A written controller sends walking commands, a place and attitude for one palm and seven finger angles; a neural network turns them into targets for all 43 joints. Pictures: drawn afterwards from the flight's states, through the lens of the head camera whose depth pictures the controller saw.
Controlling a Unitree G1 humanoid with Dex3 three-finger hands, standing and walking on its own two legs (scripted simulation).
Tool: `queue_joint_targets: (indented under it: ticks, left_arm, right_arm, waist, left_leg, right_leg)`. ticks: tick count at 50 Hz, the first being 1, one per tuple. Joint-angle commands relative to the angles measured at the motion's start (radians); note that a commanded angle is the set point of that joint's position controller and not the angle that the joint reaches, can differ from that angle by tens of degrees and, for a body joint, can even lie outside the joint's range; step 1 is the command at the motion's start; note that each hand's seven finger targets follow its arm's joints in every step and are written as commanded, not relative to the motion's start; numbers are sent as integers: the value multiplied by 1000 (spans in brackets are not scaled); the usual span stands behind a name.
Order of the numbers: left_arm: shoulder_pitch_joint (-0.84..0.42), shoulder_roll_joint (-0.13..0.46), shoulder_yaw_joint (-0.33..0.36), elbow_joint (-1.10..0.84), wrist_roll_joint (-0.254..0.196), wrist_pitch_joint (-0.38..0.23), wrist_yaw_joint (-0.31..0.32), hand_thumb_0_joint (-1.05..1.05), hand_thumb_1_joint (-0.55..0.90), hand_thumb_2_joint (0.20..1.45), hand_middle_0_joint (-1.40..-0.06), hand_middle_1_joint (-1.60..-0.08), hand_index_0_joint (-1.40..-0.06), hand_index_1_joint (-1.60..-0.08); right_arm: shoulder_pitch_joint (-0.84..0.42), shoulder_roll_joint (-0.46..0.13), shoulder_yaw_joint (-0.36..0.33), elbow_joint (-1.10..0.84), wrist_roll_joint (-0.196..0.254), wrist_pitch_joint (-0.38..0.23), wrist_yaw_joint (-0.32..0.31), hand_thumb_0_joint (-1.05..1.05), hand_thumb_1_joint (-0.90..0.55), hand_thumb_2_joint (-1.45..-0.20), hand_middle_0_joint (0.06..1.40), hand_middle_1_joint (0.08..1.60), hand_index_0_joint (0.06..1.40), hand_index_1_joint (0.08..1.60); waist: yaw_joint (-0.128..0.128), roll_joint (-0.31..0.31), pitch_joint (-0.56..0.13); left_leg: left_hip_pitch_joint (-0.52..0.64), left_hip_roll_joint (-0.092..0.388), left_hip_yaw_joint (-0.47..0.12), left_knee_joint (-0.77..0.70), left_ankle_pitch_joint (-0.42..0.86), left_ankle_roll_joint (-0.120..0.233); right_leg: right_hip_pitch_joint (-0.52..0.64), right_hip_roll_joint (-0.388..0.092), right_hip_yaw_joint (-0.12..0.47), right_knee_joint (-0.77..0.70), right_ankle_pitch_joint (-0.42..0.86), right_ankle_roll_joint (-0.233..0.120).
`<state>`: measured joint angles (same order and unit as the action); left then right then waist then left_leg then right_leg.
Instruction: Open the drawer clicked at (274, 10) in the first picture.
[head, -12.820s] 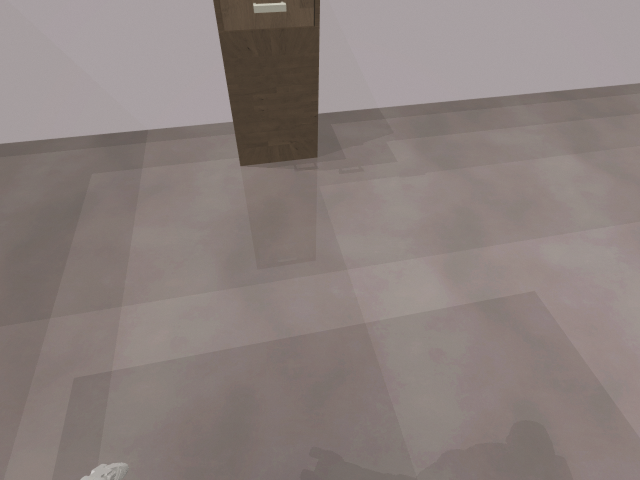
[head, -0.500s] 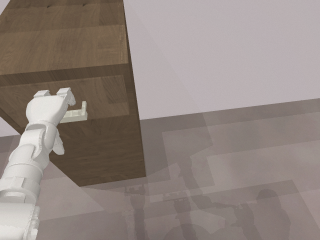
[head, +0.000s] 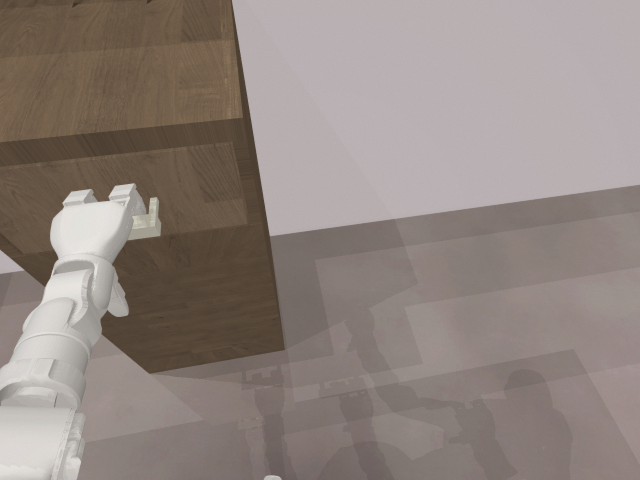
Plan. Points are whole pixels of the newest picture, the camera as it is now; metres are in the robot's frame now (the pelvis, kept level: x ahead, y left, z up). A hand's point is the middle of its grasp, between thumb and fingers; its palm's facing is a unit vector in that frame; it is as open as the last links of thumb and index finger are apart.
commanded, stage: lower the fingers behind the handle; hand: left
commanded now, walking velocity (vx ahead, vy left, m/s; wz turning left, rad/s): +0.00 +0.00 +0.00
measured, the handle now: (115, 219) +0.47 +0.31 +0.01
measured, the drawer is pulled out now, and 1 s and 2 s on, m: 0.00 0.00 0.03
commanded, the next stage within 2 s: close the thumb around the handle in 0.82 s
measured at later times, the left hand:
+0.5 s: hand (115, 262) +0.41 +0.30 -0.01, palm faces -0.04 -0.02 -1.00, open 13.9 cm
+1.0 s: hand (113, 258) +0.41 +0.30 -0.01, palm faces -0.05 -0.02 -1.00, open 13.7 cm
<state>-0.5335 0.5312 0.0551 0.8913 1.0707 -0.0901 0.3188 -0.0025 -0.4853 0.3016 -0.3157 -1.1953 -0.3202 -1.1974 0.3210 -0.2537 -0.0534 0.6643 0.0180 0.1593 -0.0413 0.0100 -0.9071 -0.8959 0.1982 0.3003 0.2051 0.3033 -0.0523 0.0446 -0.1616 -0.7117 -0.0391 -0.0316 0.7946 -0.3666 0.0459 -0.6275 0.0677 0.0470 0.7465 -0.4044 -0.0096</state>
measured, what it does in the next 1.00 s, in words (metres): stands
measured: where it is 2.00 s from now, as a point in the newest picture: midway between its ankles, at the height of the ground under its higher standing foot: outside the picture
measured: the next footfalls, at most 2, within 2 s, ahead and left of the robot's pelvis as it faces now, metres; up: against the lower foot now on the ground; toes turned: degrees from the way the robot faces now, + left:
none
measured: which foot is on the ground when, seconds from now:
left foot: down 0.00-1.00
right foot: down 0.00-1.00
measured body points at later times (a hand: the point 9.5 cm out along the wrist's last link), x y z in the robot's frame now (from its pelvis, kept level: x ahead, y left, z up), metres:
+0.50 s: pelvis -0.01 +0.01 -0.01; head +0.07 +0.01 +0.43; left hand +0.40 +0.30 +0.05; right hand +0.05 -0.27 -0.14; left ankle +0.00 +0.09 -0.71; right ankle -0.03 -0.12 -0.71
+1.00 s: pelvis -0.01 +0.01 -0.01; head +0.07 +0.02 +0.43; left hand +0.41 +0.30 +0.05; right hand +0.04 -0.26 -0.14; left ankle +0.00 +0.09 -0.71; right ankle -0.03 -0.12 -0.71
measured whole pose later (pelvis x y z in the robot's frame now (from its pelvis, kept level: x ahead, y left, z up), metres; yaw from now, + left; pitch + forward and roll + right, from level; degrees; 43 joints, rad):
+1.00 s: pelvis -0.01 +0.01 -0.01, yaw -1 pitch +19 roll -3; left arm -0.60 0.55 0.05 0.98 1.08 -0.07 0.36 0.00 -0.47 0.31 -0.29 -1.20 -0.32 -1.20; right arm 0.33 -0.25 -0.04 0.67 0.01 0.16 -0.04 0.01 -0.91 -0.90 0.20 0.30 0.21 0.30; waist -0.07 0.04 -0.18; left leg -0.83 -0.04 -0.03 0.89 -0.39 0.06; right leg -0.74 0.07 0.04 0.82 -0.42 0.01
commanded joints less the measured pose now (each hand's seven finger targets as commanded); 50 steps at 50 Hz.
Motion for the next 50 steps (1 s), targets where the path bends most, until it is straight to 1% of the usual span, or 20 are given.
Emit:
queue_joint_targets:
  ticks: [1, 3, 5, 6, 11, 13, 17, 18, 22, 25, 32, 33, 36, 38, 40, 43, 45, 46, 48, 50]
  left_arm:
    - [-358, 278, 75, -165, -4, 16, 62, 0, -500, 300, -300, -1200, -300, -1200]
    - [-337, 286, 80, -144, 1, 26, 64, 0, -500, 300, -300, -1200, -300, -1200]
    - [-377, 254, 48, -136, -2, 27, 60, 0, -500, 300, -300, -1200, -300, -1200]
    - [-351, 290, 80, -117, -1, 29, 59, 0, -500, 300, -300, -1200, -300, -1200]
    - [-329, 269, 69, -115, 1, 8, 53, 0, -500, 300, -300, -1200, -300, -1200]
    - [-318, 293, 91, -132, 2, -2, 59, 0, -500, 300, -300, -1200, -300, -1200]
    - [-305, 267, 76, -119, 7, -5, 71, 0, -500, 300, -300, -1200, -300, -1200]
    - [-280, 281, 93, -104, 8, -2, 74, 0, -500, 300, -300, -1200, -300, -1200]
    - [-329, 255, 64, -115, 12, 8, 87, 0, -500, 300, -300, -1200, -300, -1200]
    - [-353, 278, 79, -129, 8, 14, 93, 0, -500, 300, -300, -1200, -300, -1200]
    - [-357, 274, 70, -106, 5, 33, 82, 0, -500, 300, -300, -1200, -300, -1200]
    - [-346, 242, 47, -105, -2, 36, 79, 0, -500, 300, -300, -1200, -300, -1200]
    - [-354, 269, 63, -73, 3, 36, 74, 0, -500, 300, -300, -1200, -300, -1200]
    - [-368, 235, 33, -84, 4, 32, 72, 0, -500, 300, -300, -1200, -300, -1200]
    - [-381, 282, 70, -88, 6, 25, 71, 0, -500, 300, -300, -1200, -300, -1200]
    - [-388, 243, 32, -62, 5, 30, 68, 0, -500, 300, -300, -1200, -300, -1200]
    - [-405, 279, 60, -73, 7, 23, 68, 0, -500, 300, -300, -1200, -300, -1200]
    - [-385, 263, 49, -62, 3, 27, 66, 0, -500, 300, -300, -1200, -300, -1200]
    - [-396, 285, 59, -56, 5, 27, 64, 0, -388, 348, -308, -1212, -308, -1212]
    - [-388, 289, 68, -78, 5, 19, 64, 0, -276, 396, -316, -1224, -316, -1224]
  right_arm:
    - [56, -155, -59, -74, -10, -28, -11, 0, -900, -900, 200, 300, 200, 300]
    - [57, -155, -56, -73, -8, -27, -10, 0, -900, -900, 200, 300, 200, 300]
    - [61, -155, -57, -70, -7, -28, -9, 0, -900, -900, 200, 300, 200, 300]
    - [62, -161, -56, -66, -9, -27, -10, 0, -900, -900, 200, 300, 200, 300]
    - [66, -155, -57, -72, -12, -27, -11, 0, -900, -900, 200, 300, 200, 300]
    - [64, -156, -55, -75, -14, -25, -10, 0, -900, -900, 200, 300, 200, 300]
    - [64, -155, -57, -73, -15, -24, -6, 0, -900, -900, 200, 300, 200, 300]
    - [64, -157, -57, -71, -16, -22, -4, 0, -900, -900, 200, 300, 200, 300]
    - [67, -159, -59, -71, -16, -21, -2, 0, -900, -900, 200, 300, 200, 300]
    - [71, -162, -59, -68, -17, -19, -2, 0, -900, -900, 200, 300, 200, 300]
    - [73, -163, -53, -64, -17, -18, -5, 0, -900, -900, 200, 300, 200, 300]
    - [75, -159, -53, -69, -16, -19, -4, 0, -900, -900, 200, 300, 200, 300]
    - [78, -165, -51, -62, -15, -19, -6, 0, -900, -900, 200, 300, 200, 300]
    - [78, -159, -51, -68, -15, -22, -6, 0, -900, -900, 200, 300, 200, 300]
    - [82, -164, -51, -64, -15, -23, -8, 0, -900, -900, 200, 300, 200, 300]
    - [84, -161, -49, -66, -13, -24, -7, 0, -900, -900, 200, 300, 200, 300]
    - [89, -165, -49, -66, -14, -26, -8, 0, -900, -900, 200, 300, 200, 300]
    - [87, -164, -51, -68, -15, -26, -9, 0, -900, -900, 200, 300, 200, 300]
    - [89, -167, -47, -65, -14, -25, -10, 0, -900, -900, 200, 300, 200, 300]
    - [94, -166, -50, -68, -15, -25, -9, 0, -900, -900, 200, 300, 200, 300]
  waist:
    - [-2, 29, -328]
    - [8, 40, -332]
    - [-13, 20, -318]
    - [1, 22, -310]
    - [1, 30, -324]
    - [10, 38, -348]
    - [2, 34, -332]
    - [13, 31, -323]
    - [-5, 46, -340]
    - [-6, 55, -375]
    - [-5, 42, -349]
    - [-6, 47, -347]
    - [-11, 18, -308]
    - [-14, 44, -312]
    - [-11, 30, -341]
    - [-21, 38, -296]
    - [-15, 36, -335]
    - [-17, 38, -326]
    - [-17, 40, -321]
    - [-8, 47, -367]
  left_leg:
    - [287, 18, 18, -48, 399, 3]
    - [283, 16, 15, -46, 399, 0]
    - [276, 19, 14, -45, 371, 3]
    - [267, 19, 13, -44, 362, 2]
    - [257, 19, 19, -25, 379, 4]
    - [247, 17, 20, -14, 397, 3]
    - [223, 19, 21, -4, 374, 2]
    - [215, 19, 20, -2, 366, 0]
    - [236, 24, 12, 6, 367, -3]
    - [266, 28, 2, 7, 377, -5]
    - [263, 32, -3, -3, 378, -8]
    - [261, 28, 0, -5, 365, -5]
    - [245, 32, -10, -9, 339, -4]
    - [252, 28, -5, -11, 334, -4]
    - [253, 32, -7, -8, 336, -4]
    - [240, 31, -9, -11, 309, -5]
    - [249, 32, -13, -8, 323, -4]
    - [243, 29, -7, -4, 311, -3]
    - [229, 29, -5, -4, 303, -3]
    - [255, 31, -9, 0, 344, -6]
  right_leg:
    - [72, 6, -56, -61, 342, -32]
    - [65, 7, -59, -53, 335, -35]
    - [45, 6, -58, -62, 316, -30]
    - [45, 7, -58, -56, 306, -33]
    - [38, 8, -57, -42, 326, -33]
    - [48, 9, -54, -27, 351, -34]
    - [15, 10, -57, -19, 331, -32]
    - [10, 11, -60, -15, 317, -35]
    - [-31, 12, -66, -6, 297, -34]
    - [-36, 14, -68, -3, 283, -33]
    - [-39, 15, -74, -9, 272, -35]
    - [-33, 16, -75, -12, 266, -35]
    - [-53, 16, -76, -17, 237, -36]
    - [-57, 16, -76, -21, 234, -37]
    - [-48, 15, -74, -15, 239, -35]
    - [-77, 16, -79, -19, 209, -37]
    - [-69, 16, -76, -13, 218, -36]
    - [-68, 16, -75, -16, 214, -35]
    - [-67, 15, -74, -15, 215, -36]
    - [-58, 17, -75, -6, 237, -36]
